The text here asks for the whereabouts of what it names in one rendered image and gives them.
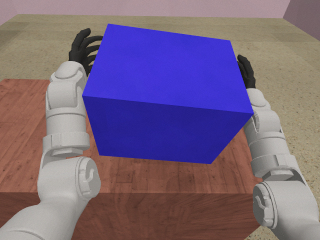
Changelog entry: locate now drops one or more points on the robot right upper arm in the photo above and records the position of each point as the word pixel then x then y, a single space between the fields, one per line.
pixel 287 208

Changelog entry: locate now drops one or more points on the carton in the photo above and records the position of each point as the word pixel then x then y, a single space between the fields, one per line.
pixel 166 96

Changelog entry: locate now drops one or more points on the robot left upper arm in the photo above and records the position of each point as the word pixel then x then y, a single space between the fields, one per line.
pixel 65 188

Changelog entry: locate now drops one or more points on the right robot forearm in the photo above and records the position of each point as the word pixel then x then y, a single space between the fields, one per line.
pixel 271 158

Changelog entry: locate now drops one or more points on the pedestal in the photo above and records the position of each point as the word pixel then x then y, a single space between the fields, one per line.
pixel 139 199

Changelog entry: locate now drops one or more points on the robot right hand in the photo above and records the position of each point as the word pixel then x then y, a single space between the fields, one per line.
pixel 246 71

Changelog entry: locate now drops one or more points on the left robot forearm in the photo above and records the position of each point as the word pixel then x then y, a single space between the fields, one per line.
pixel 65 115

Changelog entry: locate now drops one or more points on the robot left hand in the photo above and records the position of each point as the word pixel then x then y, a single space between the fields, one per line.
pixel 79 50

